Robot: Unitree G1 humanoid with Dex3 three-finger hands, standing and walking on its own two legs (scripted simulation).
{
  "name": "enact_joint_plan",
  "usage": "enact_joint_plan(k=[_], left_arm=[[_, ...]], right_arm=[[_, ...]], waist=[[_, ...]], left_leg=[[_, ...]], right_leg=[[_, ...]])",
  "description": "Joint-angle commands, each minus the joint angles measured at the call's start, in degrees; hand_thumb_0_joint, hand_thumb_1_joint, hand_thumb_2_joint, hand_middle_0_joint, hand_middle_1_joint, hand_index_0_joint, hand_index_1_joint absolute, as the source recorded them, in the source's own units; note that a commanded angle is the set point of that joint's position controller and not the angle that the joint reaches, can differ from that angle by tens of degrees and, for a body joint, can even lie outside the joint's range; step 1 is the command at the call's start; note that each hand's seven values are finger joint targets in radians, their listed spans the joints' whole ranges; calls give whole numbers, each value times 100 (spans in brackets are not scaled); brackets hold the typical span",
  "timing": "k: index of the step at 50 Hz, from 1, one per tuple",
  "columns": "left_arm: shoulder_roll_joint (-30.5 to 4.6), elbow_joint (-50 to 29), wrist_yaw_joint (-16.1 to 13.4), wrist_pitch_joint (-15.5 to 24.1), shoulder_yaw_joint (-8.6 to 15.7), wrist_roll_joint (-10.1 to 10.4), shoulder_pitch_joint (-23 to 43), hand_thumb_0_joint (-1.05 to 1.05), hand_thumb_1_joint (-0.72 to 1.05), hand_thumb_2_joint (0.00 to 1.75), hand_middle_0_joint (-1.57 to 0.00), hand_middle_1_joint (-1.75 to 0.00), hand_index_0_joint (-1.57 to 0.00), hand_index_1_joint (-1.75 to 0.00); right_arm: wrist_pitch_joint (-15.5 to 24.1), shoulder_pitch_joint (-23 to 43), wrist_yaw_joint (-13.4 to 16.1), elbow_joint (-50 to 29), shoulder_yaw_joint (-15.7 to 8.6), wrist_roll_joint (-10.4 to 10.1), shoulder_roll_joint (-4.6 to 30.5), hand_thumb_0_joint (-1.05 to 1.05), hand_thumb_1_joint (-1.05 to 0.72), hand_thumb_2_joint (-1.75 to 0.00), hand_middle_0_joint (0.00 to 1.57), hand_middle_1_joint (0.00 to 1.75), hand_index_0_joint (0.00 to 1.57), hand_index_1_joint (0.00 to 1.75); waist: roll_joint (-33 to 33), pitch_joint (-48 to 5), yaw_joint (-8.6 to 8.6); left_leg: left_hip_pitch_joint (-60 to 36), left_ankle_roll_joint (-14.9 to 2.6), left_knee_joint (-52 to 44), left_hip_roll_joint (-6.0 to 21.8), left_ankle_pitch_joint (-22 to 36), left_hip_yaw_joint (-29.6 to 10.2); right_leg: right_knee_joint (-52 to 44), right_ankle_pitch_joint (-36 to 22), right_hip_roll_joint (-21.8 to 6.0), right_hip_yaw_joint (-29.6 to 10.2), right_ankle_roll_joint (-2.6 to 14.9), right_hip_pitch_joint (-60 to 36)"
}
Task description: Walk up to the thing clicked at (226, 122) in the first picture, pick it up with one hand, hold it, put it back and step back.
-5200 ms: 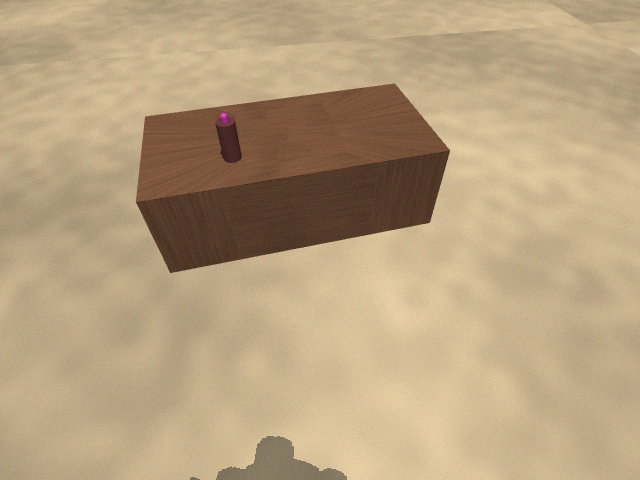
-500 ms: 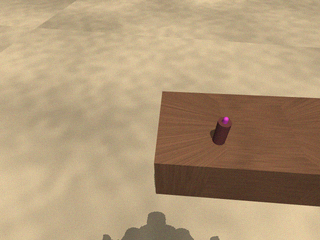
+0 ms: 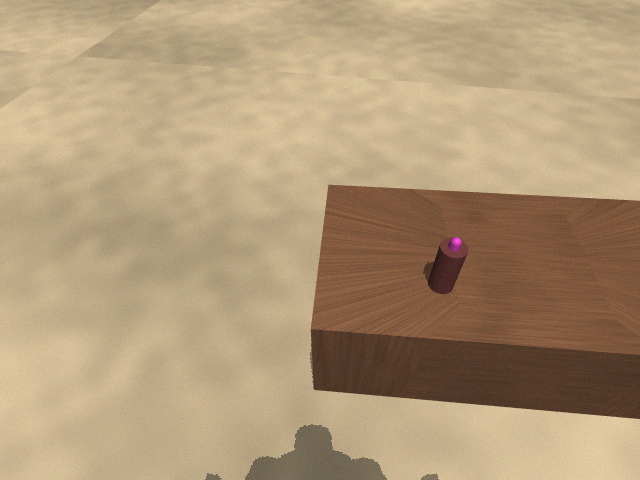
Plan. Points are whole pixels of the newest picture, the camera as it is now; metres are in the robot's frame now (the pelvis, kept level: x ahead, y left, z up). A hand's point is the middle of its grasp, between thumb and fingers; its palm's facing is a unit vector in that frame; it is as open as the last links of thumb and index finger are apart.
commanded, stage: stand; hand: right
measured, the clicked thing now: (448, 262) +0.69 -0.30 -0.30
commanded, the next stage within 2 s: walk up in 1.58 s
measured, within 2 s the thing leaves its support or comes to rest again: neither
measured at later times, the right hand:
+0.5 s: hand out of the picture +0.07 -0.25 -0.16, palm faces -0.02 +0.94 -0.34, open 7.4 cm
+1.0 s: hand out of the picture +0.08 -0.25 -0.16, palm faces -0.02 +0.94 -0.34, open 7.4 cm
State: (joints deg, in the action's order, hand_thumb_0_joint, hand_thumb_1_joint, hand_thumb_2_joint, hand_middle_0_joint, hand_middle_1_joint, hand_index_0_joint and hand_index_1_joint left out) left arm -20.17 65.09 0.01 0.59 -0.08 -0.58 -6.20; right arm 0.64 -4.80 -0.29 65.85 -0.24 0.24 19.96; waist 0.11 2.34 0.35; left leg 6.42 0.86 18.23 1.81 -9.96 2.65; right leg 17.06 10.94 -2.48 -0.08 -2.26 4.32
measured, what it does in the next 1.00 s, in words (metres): stands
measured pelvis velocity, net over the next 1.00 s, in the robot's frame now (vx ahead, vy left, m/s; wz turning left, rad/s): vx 0.00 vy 0.00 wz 0.01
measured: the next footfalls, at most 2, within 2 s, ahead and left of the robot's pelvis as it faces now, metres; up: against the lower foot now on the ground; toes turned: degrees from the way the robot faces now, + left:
none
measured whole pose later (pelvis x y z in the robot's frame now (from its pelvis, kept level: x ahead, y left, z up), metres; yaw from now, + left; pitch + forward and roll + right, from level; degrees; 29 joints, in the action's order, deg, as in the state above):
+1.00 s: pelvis +0.00 +0.00 +0.00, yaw +1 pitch -2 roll +0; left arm -20.3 64.2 0.1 0.5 -0.2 -0.8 -6.9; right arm 0.7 -5.9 -0.3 65.0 -0.1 0.3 20.1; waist 0.2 2.1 0.2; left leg 6.7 0.6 18.5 1.5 -10.0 2.2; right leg 17.1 11.0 -2.8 0.4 -2.4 4.2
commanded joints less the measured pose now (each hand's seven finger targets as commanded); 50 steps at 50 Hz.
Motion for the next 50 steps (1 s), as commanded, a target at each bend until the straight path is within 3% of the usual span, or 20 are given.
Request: enact_joint_plan(k=[1,7,11,16,24,33,40,48,50], left_arm=[[-1222,-331,-61,88,254,-1,223,0,90,90,-20,-30,-20,-30],[-1239,-357,-56,105,252,0,201,0,90,90,-20,-30,-20,-30],[-1217,-328,-50,92,246,7,177,0,90,90,-20,-30,-20,-30],[-1218,-350,-52,103,233,-8,139,0,90,90,-20,-30,-20,-30],[-1231,-346,-43,91,245,8,123,0,90,90,-20,-30,-20,-30],[-1214,-377,-57,101,229,-2,102,0,90,90,-20,-30,-20,-30],[-1220,-385,-58,93,226,-13,103,0,90,90,-20,-30,-20,-30],[-1217,-382,-59,86,232,-16,95,0,90,90,-20,-30,-20,-30],[-1248,-395,-57,102,235,-9,106,0,90,90,-20,-30,-20,-30]], right_arm=[[102,266,58,-343,-248,27,1243,0,-90,-90,20,30,20,30],[117,242,55,-361,-231,17,1221,0,-90,-90,20,30,20,30],[110,242,50,-365,-238,21,1243,0,-90,-90,20,30,20,30],[108,212,42,-370,-236,17,1241,0,-90,-90,20,30,20,30],[119,173,48,-354,-233,21,1245,0,-90,-90,20,30,20,30],[123,115,51,-385,-231,26,1254,0,-90,-90,20,30,20,30],[124,122,66,-397,-241,20,1247,0,-90,-90,20,30,20,30],[108,110,55,-394,-253,25,1271,0,-90,-90,20,30,20,30],[113,106,50,-416,-236,27,1214,0,-90,-90,20,30,20,30]], waist=[[9,-403,-12],[-14,-399,-18],[-44,-268,-16],[-13,-401,-3],[22,-320,-30],[7,-473,-22],[-74,-457,-30],[-11,-318,-26],[-80,-398,-21]], left_leg=[[-212,-155,-271,662,917,-497],[-252,-159,-228,652,1077,-501],[-169,-141,-304,626,724,-545],[-258,-164,-263,658,906,-557],[-128,-170,-301,626,703,-565],[-213,-192,-207,661,1179,-553],[-296,-173,-179,660,1238,-539],[-115,-186,-258,616,827,-540],[-177,-203,-216,647,1048,-553]], right_leg=[[-216,-839,-568,-340,292,112],[-237,-1000,-586,-355,281,149],[-289,-641,-554,-334,267,251],[-231,-764,-555,-316,277,196],[-274,-647,-576,-354,290,159],[-179,-992,-593,-295,275,49],[-170,-995,-584,-289,279,135],[-276,-722,-583,-297,281,128],[-214,-904,-607,-306,286,69]])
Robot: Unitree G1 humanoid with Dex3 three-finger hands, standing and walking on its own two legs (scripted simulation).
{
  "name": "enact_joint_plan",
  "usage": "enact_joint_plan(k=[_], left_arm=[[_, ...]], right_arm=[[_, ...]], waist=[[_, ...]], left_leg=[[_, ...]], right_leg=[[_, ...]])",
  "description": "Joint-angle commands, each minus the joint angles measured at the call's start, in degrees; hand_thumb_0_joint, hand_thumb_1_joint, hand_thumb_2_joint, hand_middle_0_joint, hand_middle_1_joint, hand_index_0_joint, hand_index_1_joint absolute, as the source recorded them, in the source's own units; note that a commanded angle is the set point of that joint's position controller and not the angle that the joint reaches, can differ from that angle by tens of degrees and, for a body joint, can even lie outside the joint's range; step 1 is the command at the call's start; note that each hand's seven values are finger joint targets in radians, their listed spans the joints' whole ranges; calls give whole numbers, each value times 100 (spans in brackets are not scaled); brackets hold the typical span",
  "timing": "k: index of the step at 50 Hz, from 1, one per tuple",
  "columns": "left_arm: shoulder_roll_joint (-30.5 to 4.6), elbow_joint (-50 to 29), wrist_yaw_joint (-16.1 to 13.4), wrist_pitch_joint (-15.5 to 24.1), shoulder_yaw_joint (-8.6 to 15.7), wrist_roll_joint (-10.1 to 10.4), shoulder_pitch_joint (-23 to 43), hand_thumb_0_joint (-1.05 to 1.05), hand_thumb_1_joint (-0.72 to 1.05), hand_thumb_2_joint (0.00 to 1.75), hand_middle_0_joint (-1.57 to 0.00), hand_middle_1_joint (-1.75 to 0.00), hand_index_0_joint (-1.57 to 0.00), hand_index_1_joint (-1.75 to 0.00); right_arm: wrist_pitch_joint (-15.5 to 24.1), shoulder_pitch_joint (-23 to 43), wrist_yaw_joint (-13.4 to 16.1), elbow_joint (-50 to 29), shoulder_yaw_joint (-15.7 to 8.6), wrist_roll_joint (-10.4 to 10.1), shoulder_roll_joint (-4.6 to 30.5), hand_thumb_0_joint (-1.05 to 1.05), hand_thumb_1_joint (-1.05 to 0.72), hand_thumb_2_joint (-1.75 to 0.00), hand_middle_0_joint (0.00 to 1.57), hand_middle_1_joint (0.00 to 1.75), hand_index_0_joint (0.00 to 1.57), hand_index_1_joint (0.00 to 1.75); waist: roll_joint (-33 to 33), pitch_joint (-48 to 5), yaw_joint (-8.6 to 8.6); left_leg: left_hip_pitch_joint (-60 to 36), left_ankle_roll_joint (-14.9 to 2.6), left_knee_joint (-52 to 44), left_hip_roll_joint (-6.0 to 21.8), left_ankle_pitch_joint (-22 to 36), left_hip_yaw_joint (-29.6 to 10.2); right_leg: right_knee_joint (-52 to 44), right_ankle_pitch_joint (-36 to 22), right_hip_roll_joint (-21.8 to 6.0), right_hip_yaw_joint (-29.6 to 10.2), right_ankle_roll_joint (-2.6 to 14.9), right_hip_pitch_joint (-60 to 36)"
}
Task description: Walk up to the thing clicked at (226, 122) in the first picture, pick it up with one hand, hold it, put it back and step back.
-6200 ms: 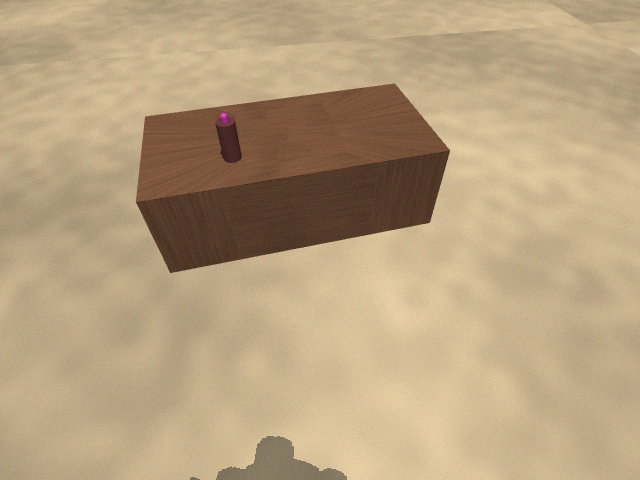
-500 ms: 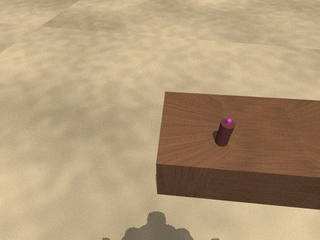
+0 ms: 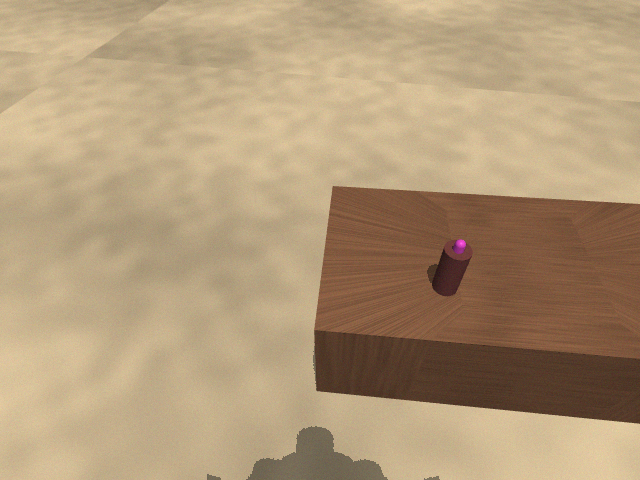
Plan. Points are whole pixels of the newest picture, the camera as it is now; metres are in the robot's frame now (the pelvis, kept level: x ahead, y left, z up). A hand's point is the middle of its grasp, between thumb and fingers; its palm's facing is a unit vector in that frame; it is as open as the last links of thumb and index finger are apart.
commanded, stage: stand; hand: right
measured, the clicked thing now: (452, 265) +0.69 -0.31 -0.30
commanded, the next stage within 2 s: walk up in 0.58 s
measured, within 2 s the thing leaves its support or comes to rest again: neither
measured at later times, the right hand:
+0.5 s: hand out of the picture +0.07 -0.25 -0.16, palm faces -0.02 +0.94 -0.34, open 7.4 cm
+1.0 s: hand out of the picture +0.11 -0.34 -0.17, palm faces +0.02 +0.94 -0.34, open 7.4 cm
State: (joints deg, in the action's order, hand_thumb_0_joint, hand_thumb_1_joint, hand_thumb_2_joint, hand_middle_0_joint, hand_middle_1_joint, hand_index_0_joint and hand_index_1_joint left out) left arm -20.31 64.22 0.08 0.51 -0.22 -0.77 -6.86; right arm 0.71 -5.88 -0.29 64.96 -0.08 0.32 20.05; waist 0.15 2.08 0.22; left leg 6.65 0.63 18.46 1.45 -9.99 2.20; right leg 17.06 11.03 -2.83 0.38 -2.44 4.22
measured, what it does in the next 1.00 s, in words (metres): lifts its left foot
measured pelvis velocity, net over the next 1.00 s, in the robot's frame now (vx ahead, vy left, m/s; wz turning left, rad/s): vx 0.08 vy -0.06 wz -0.04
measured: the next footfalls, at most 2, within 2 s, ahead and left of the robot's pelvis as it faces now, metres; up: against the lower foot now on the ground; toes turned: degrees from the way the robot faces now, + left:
left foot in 1.24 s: +0.24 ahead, +0.11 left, +0.00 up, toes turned -4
right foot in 1.48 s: +0.22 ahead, -0.17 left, +0.00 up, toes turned -4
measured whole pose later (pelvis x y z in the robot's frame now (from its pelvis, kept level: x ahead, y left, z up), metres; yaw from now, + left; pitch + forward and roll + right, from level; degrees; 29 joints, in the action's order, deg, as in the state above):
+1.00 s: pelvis +0.08 -0.06 -0.01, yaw -3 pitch -4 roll -1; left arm -21.3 55.2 1.9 3.3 3.9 -1.5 -19.1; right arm -0.6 -15.7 -2.5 55.6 -4.7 0.7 25.3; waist 5.0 4.5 -1.5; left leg 22.6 -1.2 58.9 0.4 -20.9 -4.7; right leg 26.1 14.5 0.4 3.5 1.1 8.0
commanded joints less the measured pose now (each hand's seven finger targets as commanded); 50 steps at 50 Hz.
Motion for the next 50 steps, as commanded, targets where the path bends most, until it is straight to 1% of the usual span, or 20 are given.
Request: enact_joint_plan(k=[1,17,19,28,29,30,31,32,33,34,38,40,41,42,43,44,45,46,48,50], left_arm=[[-1213,-288,-68,108,243,17,169,0,90,90,-20,-30,-20,-30],[-1220,-299,-60,96,256,22,144,0,90,90,-20,-30,-20,-30],[-1197,-284,-50,88,255,8,96,0,90,90,-20,-30,-20,-30],[-1228,-315,-63,100,272,3,131,0,90,90,-20,-30,-20,-30],[-1493,-629,65,121,476,-52,-123,0,90,90,-20,-30,-20,-30],[-1422,-641,110,95,487,-103,10,0,90,90,-20,-30,-20,-30],[-1310,-751,148,64,512,-144,230,0,90,90,-20,-30,-20,-30],[-1364,-941,175,32,555,-174,315,0,90,90,-20,-30,-20,-30],[-1346,-996,192,48,569,-151,259,0,90,90,-20,-30,-20,-30],[-1367,-1002,221,78,589,-112,152,0,90,90,-20,-30,-20,-30],[-1274,-971,369,132,643,-88,-632,0,90,90,-20,-30,-20,-30],[-1269,-794,342,180,716,-136,-1192,0,90,90,-20,-30,-20,-30],[-1409,-614,266,217,826,-132,-1855,0,90,90,-20,-30,-20,-30],[-1903,-590,165,267,982,-175,-2345,0,90,90,-20,-30,-20,-30],[-2410,-917,123,329,1037,-217,-2018,0,90,90,-20,-30,-20,-30],[-2474,-1235,122,327,991,-166,-1305,0,90,90,-20,-30,-20,-30],[-2152,-1356,117,361,920,-87,-984,0,90,90,-20,-30,-20,-30],[-1961,-1361,80,402,891,-28,-884,0,90,90,-20,-30,-20,-30],[-1719,-1438,47,465,828,6,-905,0,90,90,-20,-30,-20,-30],[-1667,-1503,29,529,807,0,-1094,0,90,90,-20,-30,-20,-30]], right_arm=[[105,263,51,-324,-262,7,1246,0,-90,-90,20,30,20,30],[105,199,52,-321,-247,12,1228,0,-90,-90,20,30,20,30],[103,180,54,-321,-245,14,1235,0,-90,-90,20,30,20,30],[110,143,61,-335,-250,17,1233,0,-90,-90,20,30,20,30],[165,-259,-27,-605,-512,108,1579,0,-90,-90,20,30,20,30],[163,-544,-50,-535,-602,153,1687,0,-90,-90,20,30,20,30],[145,-705,-45,-553,-711,162,1860,0,-90,-90,20,30,20,30],[166,-746,-46,-681,-787,154,2005,0,-90,-90,20,30,20,30],[220,-756,-48,-748,-824,192,2032,0,-90,-90,20,30,20,30],[262,-713,-38,-837,-795,182,1928,0,-90,-90,20,30,20,30],[239,-38,-132,-1373,-827,258,1788,0,-90,-90,20,30,20,30],[148,91,-163,-1531,-797,254,1598,0,-90,-90,20,30,20,30],[98,41,-162,-1590,-730,265,1353,0,-90,-90,20,30,20,30],[61,-129,-163,-1701,-560,226,856,0,-90,-90,20,30,20,30],[-3,-123,-164,-1830,-565,155,946,0,-90,-90,20,30,20,30],[-9,-141,-144,-1744,-698,139,1430,0,-90,-90,20,30,20,30],[31,-506,-177,-1555,-730,58,1585,0,-90,-90,20,30,20,30],[38,-800,-182,-1425,-711,12,1544,0,-90,-90,20,30,20,30],[33,-1170,-213,-1290,-691,8,1462,0,-90,-90,20,30,20,30],[-12,-1165,-276,-1394,-688,50,1349,0,-90,-90,20,30,20,30]], waist=[[-35,-305,-11],[-6,-265,-14],[32,-250,-14],[-54,-381,-1],[-22,-788,59],[308,-305,204],[724,165,362],[830,691,412],[620,796,335],[452,621,225],[1124,233,-163],[660,139,-457],[-76,-116,-729],[-1743,-59,-944],[-1719,239,-792],[-856,842,-535],[-418,890,-263],[-430,794,-152],[-587,561,-69],[-569,520,-94]], left_leg=[[-202,-161,-261,671,1032,-532],[-131,-153,-291,654,914,-544],[-97,-160,-334,637,590,-544],[-183,-169,-246,661,1031,-554],[-646,-462,-17,409,-1619,-483],[-720,-635,-352,710,-2886,-983],[-580,-943,-882,1324,-3545,-1740],[-264,-1375,-1256,1980,-3432,-2358],[-240,-1539,-1219,2147,-2980,-2484],[-182,-1499,-1139,2022,-2645,-2217],[245,-1158,-632,1441,-1767,-961],[1142,-914,261,938,-2089,-288],[1681,-740,1445,637,-2240,-49],[2755,-467,3249,-34,-2792,484],[3146,-285,4377,-483,-2581,-395],[2896,-224,4490,-53,-2046,-1077],[3043,-255,4555,103,-1542,-1097],[2939,-233,4457,173,-1173,-1140],[2441,-162,4147,154,-814,-1161],[2403,-45,3855,81,-731,-1107]], right_leg=[[-233,-842,-543,-330,292,138],[-235,-744,-538,-332,304,109],[-280,-542,-536,-337,303,156],[-206,-868,-561,-331,307,56],[351,1320,-46,-106,490,294],[883,2058,89,70,492,1259],[1818,1863,265,321,417,2015],[2783,1948,54,-18,364,2664],[2971,1835,-145,-374,399,2864],[3077,1725,-230,-546,433,2684],[1885,1206,-179,-34,400,1363],[1131,249,169,457,327,51],[951,308,280,315,286,-932],[-17,1800,-411,-1014,397,-1352],[-1369,4018,-1859,-3818,1014,-250],[-1411,4386,-2128,-4050,1505,559],[-1165,3511,-1810,-3267,1487,266],[-1021,2768,-1459,-2556,1237,228],[-839,1343,-1188,-1634,1026,321],[-614,-18,-1122,-1082,1117,185]])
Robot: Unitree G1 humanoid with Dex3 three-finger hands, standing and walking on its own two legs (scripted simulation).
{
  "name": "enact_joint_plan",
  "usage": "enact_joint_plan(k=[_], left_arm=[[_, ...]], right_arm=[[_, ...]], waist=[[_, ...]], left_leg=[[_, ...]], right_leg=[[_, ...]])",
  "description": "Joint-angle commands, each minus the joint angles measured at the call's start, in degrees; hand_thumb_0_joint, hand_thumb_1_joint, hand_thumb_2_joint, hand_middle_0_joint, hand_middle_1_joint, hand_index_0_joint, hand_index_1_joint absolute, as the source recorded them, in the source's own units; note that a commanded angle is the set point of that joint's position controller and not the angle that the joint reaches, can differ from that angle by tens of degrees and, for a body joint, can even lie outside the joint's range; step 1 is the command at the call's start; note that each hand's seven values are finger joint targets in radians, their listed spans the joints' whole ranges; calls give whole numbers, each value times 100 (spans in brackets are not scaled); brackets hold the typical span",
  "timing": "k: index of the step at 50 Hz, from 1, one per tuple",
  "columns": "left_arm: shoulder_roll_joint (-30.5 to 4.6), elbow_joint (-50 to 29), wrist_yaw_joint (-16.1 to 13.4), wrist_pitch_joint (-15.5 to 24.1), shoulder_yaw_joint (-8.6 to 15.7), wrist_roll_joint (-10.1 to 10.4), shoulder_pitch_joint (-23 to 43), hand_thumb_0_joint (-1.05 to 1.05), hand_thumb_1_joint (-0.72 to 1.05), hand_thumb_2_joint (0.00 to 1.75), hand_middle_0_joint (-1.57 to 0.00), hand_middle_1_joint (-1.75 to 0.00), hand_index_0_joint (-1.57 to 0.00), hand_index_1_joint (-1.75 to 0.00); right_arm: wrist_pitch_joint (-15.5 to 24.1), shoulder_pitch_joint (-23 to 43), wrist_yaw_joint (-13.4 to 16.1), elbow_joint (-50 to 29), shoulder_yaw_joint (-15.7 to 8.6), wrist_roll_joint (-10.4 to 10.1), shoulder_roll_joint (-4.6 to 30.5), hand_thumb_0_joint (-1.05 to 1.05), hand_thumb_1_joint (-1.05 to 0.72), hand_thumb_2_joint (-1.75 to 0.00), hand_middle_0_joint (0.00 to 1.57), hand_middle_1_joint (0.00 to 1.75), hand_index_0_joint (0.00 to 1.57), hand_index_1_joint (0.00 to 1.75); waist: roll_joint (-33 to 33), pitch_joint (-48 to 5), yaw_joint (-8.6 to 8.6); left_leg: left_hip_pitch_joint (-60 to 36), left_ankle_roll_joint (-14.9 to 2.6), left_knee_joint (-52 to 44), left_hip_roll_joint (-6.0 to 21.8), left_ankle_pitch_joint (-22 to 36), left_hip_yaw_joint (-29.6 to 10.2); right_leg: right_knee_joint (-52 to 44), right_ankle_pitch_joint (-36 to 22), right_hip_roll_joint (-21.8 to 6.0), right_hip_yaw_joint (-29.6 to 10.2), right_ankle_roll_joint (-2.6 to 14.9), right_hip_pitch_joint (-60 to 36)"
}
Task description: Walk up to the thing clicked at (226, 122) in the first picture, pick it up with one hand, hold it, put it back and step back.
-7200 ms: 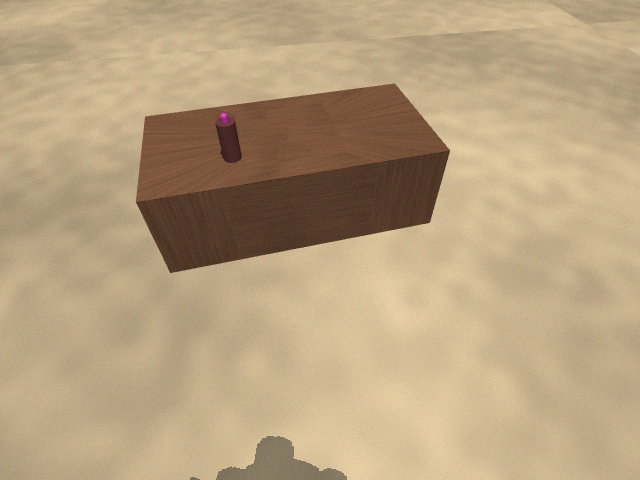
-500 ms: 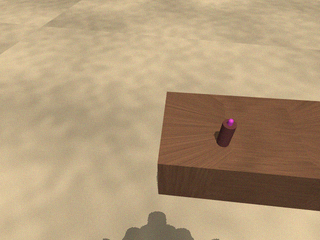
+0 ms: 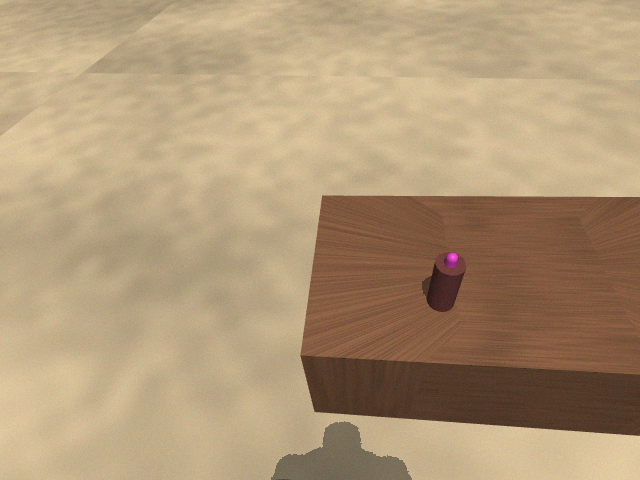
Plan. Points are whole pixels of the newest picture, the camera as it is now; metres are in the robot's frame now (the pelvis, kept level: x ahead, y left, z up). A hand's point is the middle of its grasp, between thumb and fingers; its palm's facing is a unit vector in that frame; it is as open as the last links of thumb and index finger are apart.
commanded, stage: walk up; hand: right
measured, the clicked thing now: (446, 279) +0.62 -0.23 -0.29
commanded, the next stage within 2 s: none
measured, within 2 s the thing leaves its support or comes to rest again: neither
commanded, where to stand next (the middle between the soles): +0.15 +0.03 m, yaw -1 degrees
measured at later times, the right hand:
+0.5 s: hand (495, 427) +0.25 -0.22 -0.16, palm faces -0.03 +0.95 -0.32, open 7.4 cm
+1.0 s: hand (507, 468) +0.20 -0.22 -0.16, palm faces +0.03 +0.94 -0.35, open 7.4 cm
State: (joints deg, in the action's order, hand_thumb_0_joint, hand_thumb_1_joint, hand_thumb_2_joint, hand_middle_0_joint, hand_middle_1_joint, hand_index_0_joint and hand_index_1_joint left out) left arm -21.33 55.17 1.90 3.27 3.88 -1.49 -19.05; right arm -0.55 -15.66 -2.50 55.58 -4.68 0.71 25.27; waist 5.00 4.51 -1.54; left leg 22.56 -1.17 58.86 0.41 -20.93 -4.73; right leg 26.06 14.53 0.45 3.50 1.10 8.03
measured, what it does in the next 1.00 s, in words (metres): walks ahead: left foot, then right foot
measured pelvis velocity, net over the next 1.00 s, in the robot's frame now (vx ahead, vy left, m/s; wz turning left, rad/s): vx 0.11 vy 0.04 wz -0.03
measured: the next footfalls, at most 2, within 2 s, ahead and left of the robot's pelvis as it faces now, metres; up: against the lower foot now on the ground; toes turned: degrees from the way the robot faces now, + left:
left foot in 0.24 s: +0.16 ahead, +0.17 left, +0.00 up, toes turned -1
right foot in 0.48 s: +0.15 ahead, -0.11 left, +0.00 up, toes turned -2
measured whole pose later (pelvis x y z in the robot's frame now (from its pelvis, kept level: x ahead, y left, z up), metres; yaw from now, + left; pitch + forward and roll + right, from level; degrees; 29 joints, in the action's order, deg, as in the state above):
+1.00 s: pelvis +0.11 +0.04 -0.01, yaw -2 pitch -3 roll +0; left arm -21.8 56.6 -0.2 0.0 0.4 -0.1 -5.7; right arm -0.5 -6.7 0.0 57.8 -0.8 -0.8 21.0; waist 0.2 6.0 0.7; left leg 14.0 1.2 35.8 1.2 -19.1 -0.7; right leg 35.8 19.4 -2.5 -1.3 -2.1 13.8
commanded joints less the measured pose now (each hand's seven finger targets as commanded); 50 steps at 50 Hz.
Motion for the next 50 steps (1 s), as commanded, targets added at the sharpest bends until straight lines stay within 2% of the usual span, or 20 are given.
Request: enact_joint_plan(k=[1,6,9,11,13,14,17,23,25,26,27,32,34,35,36,37,40,43,45,50], left_arm=[[-1579,-659,-173,257,418,53,116,0,90,90,-20,-30,-20,-30],[-1441,-808,-270,200,293,53,9,0,90,90,-20,-30,-20,-30],[-1529,-889,-308,92,225,84,179,0,90,90,-20,-30,-20,-30],[-1269,-932,-330,16,129,169,170,0,90,90,-20,-30,-20,-30],[-944,-826,-384,-132,53,362,-477,0,90,90,-20,-30,-20,-30],[-1184,-659,-408,-201,71,297,-259,0,90,90,-20,-30,-20,-30],[-1198,-473,-366,-221,56,267,-180,0,90,90,-20,-30,-20,-30],[-1136,-190,-385,-112,145,77,-234,0,90,90,-20,-30,-20,-30],[-1923,-454,-383,-37,308,-17,287,0,90,90,-20,-30,-20,-30],[-2126,-562,-363,-44,323,-7,614,0,90,90,-20,-30,-20,-30],[-1904,-631,-372,-18,288,-18,681,0,90,90,-20,-30,-20,-30],[-1497,-641,-425,-24,137,-17,753,0,90,90,-20,-30,-20,-30],[-1475,-739,-391,-130,115,103,1006,0,90,90,-20,-30,-20,-30],[-1218,-821,-375,-165,46,174,952,0,90,90,-20,-30,-20,-30],[-901,-800,-356,-194,-47,249,779,0,90,90,-20,-30,-20,-30],[-1191,-660,-410,-255,18,200,881,0,90,90,-20,-30,-20,-30],[-1146,-451,-346,-220,43,187,949,0,90,90,-20,-30,-20,-30],[-1464,-234,-343,-121,109,117,763,0,90,90,-20,-30,-20,-30],[-1675,-336,-293,-136,96,153,1353,0,90,90,-20,-30,-20,-30],[-1265,-55,-257,-229,-23,149,1549,0,90,90,-20,-30,-20,-30]], right_arm=[[97,-113,-80,-564,-215,35,779,0,-90,-90,20,30,20,30],[108,296,-41,-832,-128,101,530,0,-90,-90,20,30,20,30],[153,305,20,-787,-123,75,518,0,-90,-90,20,30,20,30],[231,-339,107,-611,-258,110,912,0,-90,-90,20,30,20,30],[311,-251,233,-873,-268,15,1300,0,-90,-90,20,30,20,30],[282,-59,240,-839,-280,-92,1239,0,-90,-90,20,30,20,30],[188,826,311,-1015,-160,14,1021,0,-90,-90,20,30,20,30],[12,1075,256,-1022,-92,-86,913,0,-90,-90,20,30,20,30],[-71,1198,247,-1112,-42,-174,540,0,-90,-90,20,30,20,30],[-123,1256,303,-1054,-128,-142,707,0,-90,-90,20,30,20,30],[-136,1176,311,-1005,-155,-98,773,0,-90,-90,20,30,20,30],[85,1011,266,-820,-32,-144,506,0,-90,-90,20,30,20,30],[172,611,284,-568,-77,-47,531,0,-90,-90,20,30,20,30],[226,567,319,-552,-159,26,825,0,-90,-90,20,30,20,30],[269,825,330,-634,-202,53,1150,0,-90,-90,20,30,20,30],[265,838,319,-627,-221,-74,1336,0,-90,-90,20,30,20,30],[243,1167,364,-578,-75,-47,1084,0,-90,-90,20,30,20,30],[158,1260,340,-541,61,-188,789,0,-90,-90,20,30,20,30],[106,902,337,-321,79,-164,683,0,-90,-90,20,30,20,30],[213,1217,280,-25,118,-134,892,0,-90,-90,20,30,20,30]], waist=[[-1080,284,81],[-1058,150,-50],[-1240,-177,19],[-234,-634,419],[703,-1398,253],[223,-1305,232],[462,-610,-19],[326,-774,-161],[-1218,-326,7],[-1635,-271,3],[-1376,-195,62],[-1570,-774,69],[-1387,-1083,275],[-925,-1245,284],[-59,-1291,102],[379,-1314,243],[289,-900,8],[-204,-964,-41],[-775,-917,245],[-605,-657,78]], left_leg=[[902,183,-482,222,344,-380],[96,125,-1836,243,765,212],[-745,-58,-2504,154,1420,651],[-1928,-356,-3130,160,2679,536],[-2293,-1606,-3459,2114,4206,-2241],[-1578,-1651,-3570,2080,3345,-2119],[-834,-1094,-3517,1489,1722,-803],[-320,-748,-2546,1365,2513,-455],[284,-18,-1324,158,642,359],[58,35,-495,-16,-1086,339],[202,33,-19,58,-1357,78],[-74,5,-1850,87,-588,399],[-1118,-59,-3487,108,1354,473],[-2013,-289,-3509,603,2659,-271],[-2504,-758,-3235,1525,3624,-1453],[-1949,-1425,-3060,2045,4162,-1643],[-1654,-906,-2640,1320,4200,-658],[-658,-192,-2165,602,2933,-53],[-1141,-29,-2246,253,1227,155],[-994,-318,-3288,826,2073,-363]], right_leg=[[-1425,-720,-1503,-1243,937,-326],[-461,-3346,-1386,-378,902,-100],[271,-3348,-1264,-241,784,199],[1807,-2563,-816,-37,411,640],[3760,1947,376,-441,0,1274],[3998,2170,54,-946,81,945],[2925,1908,-262,-821,124,1123],[531,-55,-109,-330,43,67],[-444,-713,-1642,-2633,803,781],[-389,-1584,-2279,-3128,1555,1186],[-144,-2326,-2283,-2998,1703,1026],[968,-4143,-1225,-1355,867,-226],[1670,-3613,-977,-1007,499,-55],[2131,-2686,-725,-896,191,727],[2176,-611,-192,-608,-71,1662],[2280,1746,-198,-605,-74,1229],[1294,1108,-286,-534,76,955],[359,-2173,-799,-1074,313,-362],[289,-1811,-1434,-1698,771,424],[364,-1077,-595,-704,151,42]])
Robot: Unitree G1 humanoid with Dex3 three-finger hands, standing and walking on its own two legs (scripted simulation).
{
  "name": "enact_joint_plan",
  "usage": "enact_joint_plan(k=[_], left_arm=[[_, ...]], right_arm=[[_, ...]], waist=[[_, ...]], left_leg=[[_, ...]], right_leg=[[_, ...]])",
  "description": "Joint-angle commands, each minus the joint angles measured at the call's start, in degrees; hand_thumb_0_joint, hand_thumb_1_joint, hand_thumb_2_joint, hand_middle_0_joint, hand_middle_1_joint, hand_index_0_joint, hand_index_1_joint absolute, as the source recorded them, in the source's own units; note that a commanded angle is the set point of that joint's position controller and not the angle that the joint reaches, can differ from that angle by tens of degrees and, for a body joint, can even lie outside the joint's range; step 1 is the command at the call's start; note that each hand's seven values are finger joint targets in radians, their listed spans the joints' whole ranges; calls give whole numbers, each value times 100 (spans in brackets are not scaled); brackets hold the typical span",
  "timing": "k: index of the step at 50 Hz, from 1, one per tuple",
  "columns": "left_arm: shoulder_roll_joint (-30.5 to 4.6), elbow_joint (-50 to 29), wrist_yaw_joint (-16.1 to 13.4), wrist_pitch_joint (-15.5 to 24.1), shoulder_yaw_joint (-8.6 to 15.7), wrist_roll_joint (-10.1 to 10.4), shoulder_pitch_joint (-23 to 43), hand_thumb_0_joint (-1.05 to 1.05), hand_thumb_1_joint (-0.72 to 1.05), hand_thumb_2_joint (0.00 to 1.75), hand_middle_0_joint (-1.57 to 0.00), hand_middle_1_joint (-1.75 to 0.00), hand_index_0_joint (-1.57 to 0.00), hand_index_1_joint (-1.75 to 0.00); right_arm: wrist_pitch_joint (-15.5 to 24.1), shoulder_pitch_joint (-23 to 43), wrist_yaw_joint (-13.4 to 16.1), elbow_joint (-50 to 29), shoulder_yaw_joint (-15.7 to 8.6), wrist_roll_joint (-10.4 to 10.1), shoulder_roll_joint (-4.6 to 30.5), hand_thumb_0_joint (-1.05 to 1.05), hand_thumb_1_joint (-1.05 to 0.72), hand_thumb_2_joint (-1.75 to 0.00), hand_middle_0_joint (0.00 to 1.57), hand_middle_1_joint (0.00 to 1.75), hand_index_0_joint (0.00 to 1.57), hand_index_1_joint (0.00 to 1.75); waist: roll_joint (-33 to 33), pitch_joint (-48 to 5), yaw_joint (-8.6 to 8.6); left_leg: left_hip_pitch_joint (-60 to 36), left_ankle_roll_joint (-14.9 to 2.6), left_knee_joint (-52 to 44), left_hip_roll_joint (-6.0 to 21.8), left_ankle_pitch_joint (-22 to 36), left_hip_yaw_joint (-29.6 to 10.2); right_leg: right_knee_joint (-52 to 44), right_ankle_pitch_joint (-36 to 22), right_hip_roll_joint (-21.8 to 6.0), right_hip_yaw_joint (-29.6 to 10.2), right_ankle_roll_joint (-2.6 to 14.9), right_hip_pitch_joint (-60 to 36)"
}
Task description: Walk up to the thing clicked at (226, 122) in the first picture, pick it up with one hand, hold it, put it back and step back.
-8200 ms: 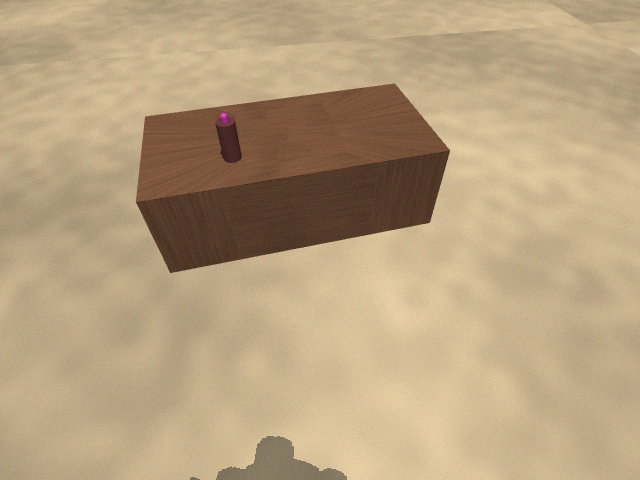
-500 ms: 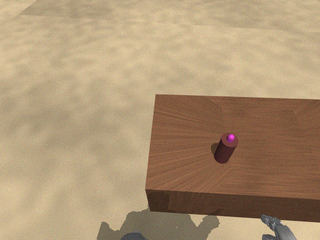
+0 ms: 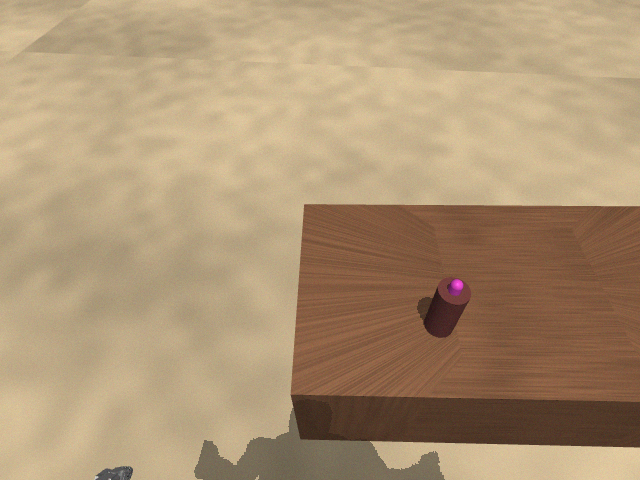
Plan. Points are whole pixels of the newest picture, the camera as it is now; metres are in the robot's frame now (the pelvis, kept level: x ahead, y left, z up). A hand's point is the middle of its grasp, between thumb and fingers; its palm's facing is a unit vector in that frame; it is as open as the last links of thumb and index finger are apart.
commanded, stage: walk up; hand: right
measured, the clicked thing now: (447, 305) +0.51 -0.25 -0.28
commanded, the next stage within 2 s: stand in 1.24 s
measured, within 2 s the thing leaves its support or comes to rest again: neither
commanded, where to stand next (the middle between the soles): +0.03 -0.01 m, yaw +1 degrees
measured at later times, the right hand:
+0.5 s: hand out of the picture +0.07 -0.25 -0.13, palm faces -0.03 +0.94 -0.33, open 7.4 cm
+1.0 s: hand out of the picture +0.08 -0.25 -0.14, palm faces -0.04 +0.95 -0.32, open 7.4 cm
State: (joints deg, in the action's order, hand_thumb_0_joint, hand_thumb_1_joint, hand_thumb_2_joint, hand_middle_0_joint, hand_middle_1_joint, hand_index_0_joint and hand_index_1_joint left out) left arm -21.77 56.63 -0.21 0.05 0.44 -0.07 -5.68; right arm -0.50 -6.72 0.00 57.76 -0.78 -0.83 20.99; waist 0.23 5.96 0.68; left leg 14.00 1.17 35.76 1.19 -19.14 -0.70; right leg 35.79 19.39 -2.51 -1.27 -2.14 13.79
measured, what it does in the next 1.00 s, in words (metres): stands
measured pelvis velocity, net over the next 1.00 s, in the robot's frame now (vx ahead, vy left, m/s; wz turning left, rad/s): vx -0.02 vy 0.00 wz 0.02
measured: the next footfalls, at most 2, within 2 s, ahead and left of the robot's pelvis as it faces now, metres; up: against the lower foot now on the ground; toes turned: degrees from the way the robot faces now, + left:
none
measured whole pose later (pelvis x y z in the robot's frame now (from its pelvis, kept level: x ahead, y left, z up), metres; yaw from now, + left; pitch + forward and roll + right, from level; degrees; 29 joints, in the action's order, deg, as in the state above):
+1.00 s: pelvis -0.02 +0.00 +0.02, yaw +1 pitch -2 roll +0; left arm -20.0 65.3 0.6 0.2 1.1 -0.4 -5.4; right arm 0.2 -4.0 -0.7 65.0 -0.1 -0.3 19.6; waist 0.3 3.2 -0.3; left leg 9.7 1.4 20.8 1.3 -9.3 -1.9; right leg 19.2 9.1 -2.5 0.4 -2.3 8.1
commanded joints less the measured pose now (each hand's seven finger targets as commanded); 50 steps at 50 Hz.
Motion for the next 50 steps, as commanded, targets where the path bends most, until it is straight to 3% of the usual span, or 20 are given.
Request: enact_joint_plan(k=[1,4,6,12,15,18,20,31,35,44,50], left_arm=[[-1218,-138,-33,100,311,18,208,0,90,90,-20,-30,-20,-30],[-1184,-13,-7,110,287,46,414,0,90,90,-20,-30,-20,-30],[-1158,52,9,96,274,47,549,0,90,90,-20,-30,-20,-30],[-1114,305,39,116,280,26,553,0,90,90,-20,-30,-20,-30],[-1099,380,45,115,294,2,591,0,90,90,-20,-30,-20,-30],[-1079,465,55,103,299,-13,524,0,90,90,-20,-30,-20,-30],[-1046,476,62,119,309,-23,481,0,90,90,-20,-30,-20,-30],[-1028,586,53,132,298,-28,260,0,90,90,-20,-30,-20,-30],[-1041,586,45,128,297,-31,245,0,90,90,-20,-30,-20,-30],[-1023,574,26,116,294,-22,178,0,90,90,-20,-30,-20,-30],[-1009,543,27,105,293,-31,230,0,90,90,-20,-30,-20,-30]], right_arm=[[215,389,29,-210,-253,28,1319,0,-90,-90,20,30,20,30],[205,502,20,-50,-191,34,1207,0,-90,-90,20,30,20,30],[203,503,6,67,-175,57,1217,0,-90,-90,20,30,20,30],[205,606,-18,255,-155,65,1146,0,-90,-90,20,30,20,30],[196,617,-30,311,-159,84,1134,0,-90,-90,20,30,20,30],[180,631,-38,360,-181,107,1144,0,-90,-90,20,30,20,30],[197,581,-40,386,-184,105,1160,0,-90,-90,20,30,20,30],[177,562,-38,420,-178,78,1110,0,-90,-90,20,30,20,30],[172,512,-33,446,-183,87,1131,0,-90,-90,20,30,20,30],[185,518,-14,411,-179,66,1111,0,-90,-90,20,30,20,30],[176,502,-13,417,-184,80,1129,0,-90,-90,20,30,20,30]], waist=[[-97,-785,-173],[14,-680,-128],[87,-698,-107],[-47,-751,-113],[-77,-655,-104],[-20,-518,-94],[-17,-733,-98],[7,-629,-86],[15,-654,-75],[-12,-781,-98],[79,-786,-95]], left_leg=[[-73,-528,-1007,690,1843,-716],[-197,-335,-1278,514,1424,-543],[-257,-311,-1531,559,1200,-582],[-564,-242,-1713,544,1177,-466],[-438,-235,-1848,532,894,-496],[-393,-214,-1990,544,426,-552],[-448,-246,-1979,583,599,-565],[-474,-220,-1942,566,703,-580],[-388,-212,-1965,551,758,-596],[-508,-219,-1888,584,1389,-554],[-373,-216,-1971,590,1204,-587]], right_leg=[[-728,-1571,-330,-270,461,-628],[-1193,-1406,-440,-409,484,-582],[-1343,-1162,-438,-389,462,-609],[-1832,-1153,-496,-411,399,-637],[-1959,-1020,-491,-377,360,-648],[-2073,-535,-465,-391,354,-441],[-2051,-765,-472,-361,358,-641],[-2127,-721,-469,-352,318,-455],[-2053,-954,-470,-319,306,-582],[-1916,-1419,-476,-220,285,-703],[-1907,-1327,-484,-204,283,-823]])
